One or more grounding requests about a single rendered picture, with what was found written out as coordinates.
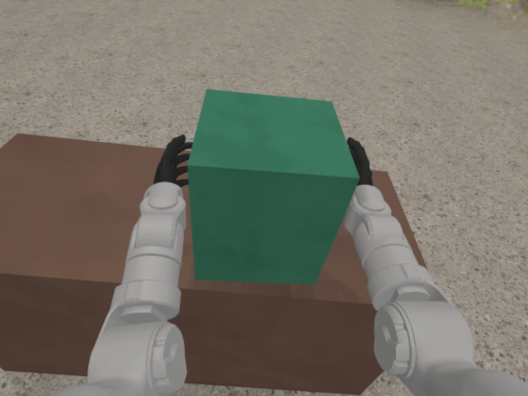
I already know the left robot hand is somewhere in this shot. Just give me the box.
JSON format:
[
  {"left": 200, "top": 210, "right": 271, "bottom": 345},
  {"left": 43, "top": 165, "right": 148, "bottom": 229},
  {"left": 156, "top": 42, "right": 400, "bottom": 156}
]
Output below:
[{"left": 153, "top": 134, "right": 193, "bottom": 187}]

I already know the right robot forearm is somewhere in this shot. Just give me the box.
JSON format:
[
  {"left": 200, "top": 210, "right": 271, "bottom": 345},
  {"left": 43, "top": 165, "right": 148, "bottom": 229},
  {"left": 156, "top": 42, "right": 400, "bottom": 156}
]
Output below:
[{"left": 343, "top": 185, "right": 474, "bottom": 348}]

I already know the right robot hand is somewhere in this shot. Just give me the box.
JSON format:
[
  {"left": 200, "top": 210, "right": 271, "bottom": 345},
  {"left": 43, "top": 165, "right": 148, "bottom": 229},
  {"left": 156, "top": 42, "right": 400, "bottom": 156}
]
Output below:
[{"left": 347, "top": 137, "right": 373, "bottom": 186}]

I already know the right robot upper arm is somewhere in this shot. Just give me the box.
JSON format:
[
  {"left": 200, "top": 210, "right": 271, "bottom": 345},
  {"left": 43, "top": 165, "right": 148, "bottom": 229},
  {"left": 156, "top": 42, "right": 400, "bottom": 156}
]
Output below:
[{"left": 374, "top": 301, "right": 528, "bottom": 396}]

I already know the carton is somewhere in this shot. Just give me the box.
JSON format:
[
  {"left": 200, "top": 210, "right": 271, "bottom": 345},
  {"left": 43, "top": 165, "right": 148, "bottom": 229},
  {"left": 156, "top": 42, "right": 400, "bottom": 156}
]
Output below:
[{"left": 187, "top": 89, "right": 360, "bottom": 285}]

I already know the left robot upper arm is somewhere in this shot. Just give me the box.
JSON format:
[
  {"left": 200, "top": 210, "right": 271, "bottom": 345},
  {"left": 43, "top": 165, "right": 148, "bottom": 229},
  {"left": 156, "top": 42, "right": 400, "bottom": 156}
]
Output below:
[{"left": 47, "top": 321, "right": 187, "bottom": 396}]

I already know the left robot forearm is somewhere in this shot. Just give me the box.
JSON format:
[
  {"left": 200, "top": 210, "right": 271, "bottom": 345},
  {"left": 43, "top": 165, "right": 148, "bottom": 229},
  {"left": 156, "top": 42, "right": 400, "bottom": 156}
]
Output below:
[{"left": 87, "top": 182, "right": 186, "bottom": 384}]

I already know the pedestal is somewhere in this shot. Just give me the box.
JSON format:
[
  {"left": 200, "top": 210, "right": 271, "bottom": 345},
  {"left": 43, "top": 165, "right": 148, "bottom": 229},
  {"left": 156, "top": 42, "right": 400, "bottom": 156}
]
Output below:
[{"left": 0, "top": 133, "right": 428, "bottom": 395}]

